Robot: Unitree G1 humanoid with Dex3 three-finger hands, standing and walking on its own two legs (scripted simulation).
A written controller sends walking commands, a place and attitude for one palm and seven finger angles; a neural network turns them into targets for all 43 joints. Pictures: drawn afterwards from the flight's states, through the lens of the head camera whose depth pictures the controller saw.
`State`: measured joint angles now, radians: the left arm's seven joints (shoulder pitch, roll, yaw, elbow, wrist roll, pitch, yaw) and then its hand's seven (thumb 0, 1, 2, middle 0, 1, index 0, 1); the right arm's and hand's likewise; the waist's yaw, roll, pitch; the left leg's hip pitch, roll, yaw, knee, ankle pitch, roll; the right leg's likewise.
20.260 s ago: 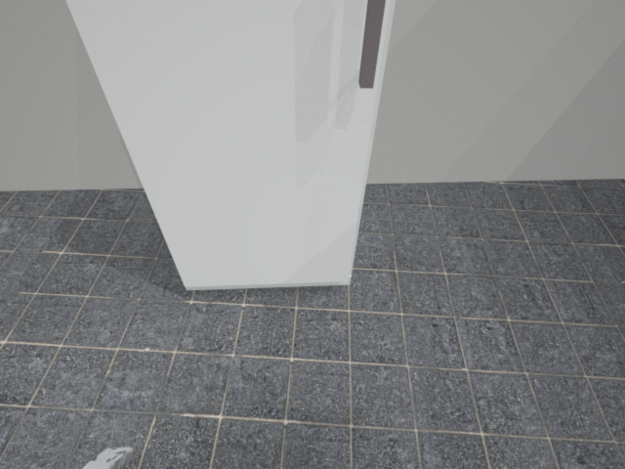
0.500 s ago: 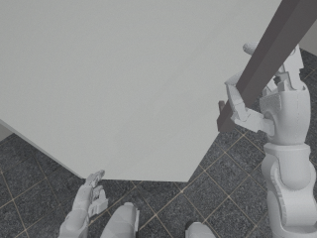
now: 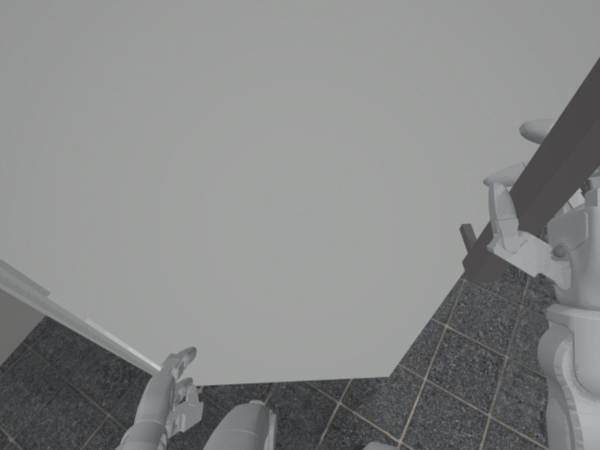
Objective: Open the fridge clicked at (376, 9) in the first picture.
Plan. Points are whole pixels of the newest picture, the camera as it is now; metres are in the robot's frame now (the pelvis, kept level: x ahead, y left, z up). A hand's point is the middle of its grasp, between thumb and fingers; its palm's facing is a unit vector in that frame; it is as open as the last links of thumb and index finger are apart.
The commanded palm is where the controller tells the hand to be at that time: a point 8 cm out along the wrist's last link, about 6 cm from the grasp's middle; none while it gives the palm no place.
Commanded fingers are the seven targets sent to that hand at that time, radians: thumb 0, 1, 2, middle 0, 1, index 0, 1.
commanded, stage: walk backward, drawing the door open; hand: right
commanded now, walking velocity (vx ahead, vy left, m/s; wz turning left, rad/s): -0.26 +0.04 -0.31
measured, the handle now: (533, 163) +0.32 -0.17 +0.25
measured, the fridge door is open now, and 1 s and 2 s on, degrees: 62 64 70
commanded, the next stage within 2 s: stop walking and hold the door back in 0.08 s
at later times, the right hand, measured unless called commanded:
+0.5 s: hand (529, 323) +0.20 -0.15 +0.22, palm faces +0.44 +0.88 -0.18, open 7.4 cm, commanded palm +0.20 -0.20 +0.20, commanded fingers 0.00 -0.90 -0.90 0.45 1.40 0.45 1.40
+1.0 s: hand (508, 228) +0.28 -0.15 +0.22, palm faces +0.43 +0.88 -0.21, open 6.1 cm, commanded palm +0.21 -0.22 +0.20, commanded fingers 0.00 -0.90 -0.90 0.45 1.40 0.45 1.40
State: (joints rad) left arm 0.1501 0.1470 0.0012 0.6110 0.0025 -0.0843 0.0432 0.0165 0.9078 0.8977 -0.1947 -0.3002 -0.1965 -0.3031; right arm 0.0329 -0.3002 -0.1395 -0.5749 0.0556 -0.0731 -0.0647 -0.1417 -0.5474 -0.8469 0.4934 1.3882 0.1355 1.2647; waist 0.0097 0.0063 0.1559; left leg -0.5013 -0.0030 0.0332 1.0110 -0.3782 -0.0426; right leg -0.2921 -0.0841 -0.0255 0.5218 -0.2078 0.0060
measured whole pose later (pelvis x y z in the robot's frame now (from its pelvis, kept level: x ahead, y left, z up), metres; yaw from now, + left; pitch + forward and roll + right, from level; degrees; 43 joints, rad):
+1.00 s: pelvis -0.13 +0.14 +0.00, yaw -11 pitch -3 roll -2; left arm 0.26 0.29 -0.01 0.77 -0.03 -0.06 0.11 0.01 0.91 0.90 -0.20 -0.30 -0.20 -0.30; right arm -0.79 -0.45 -0.34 0.81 0.00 -0.18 0.00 -0.11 -0.56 -0.76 0.46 1.40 0.41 1.39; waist 0.10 -0.02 0.10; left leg -0.25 0.06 0.01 0.55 -0.25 0.00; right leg -0.47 -0.01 -0.03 0.97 -0.38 0.01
